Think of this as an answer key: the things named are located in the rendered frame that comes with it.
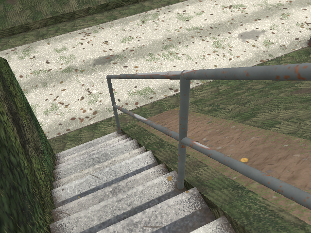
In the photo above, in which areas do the stairs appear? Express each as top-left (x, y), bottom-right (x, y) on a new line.
top-left (50, 131), bottom-right (236, 233)

